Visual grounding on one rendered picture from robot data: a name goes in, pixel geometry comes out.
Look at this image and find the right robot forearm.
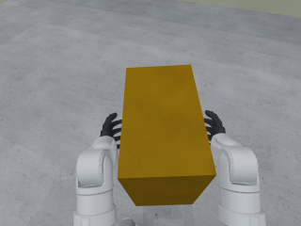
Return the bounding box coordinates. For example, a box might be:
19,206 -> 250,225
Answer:
210,133 -> 266,226

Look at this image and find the robot left hand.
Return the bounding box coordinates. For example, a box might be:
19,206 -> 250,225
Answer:
100,112 -> 122,149

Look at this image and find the carton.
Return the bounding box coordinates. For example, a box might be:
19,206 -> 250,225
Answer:
117,64 -> 217,206

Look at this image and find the robot right hand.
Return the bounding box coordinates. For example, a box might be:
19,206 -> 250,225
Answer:
204,110 -> 226,146

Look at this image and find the left robot forearm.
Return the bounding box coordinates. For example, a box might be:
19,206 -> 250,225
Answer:
73,136 -> 119,226

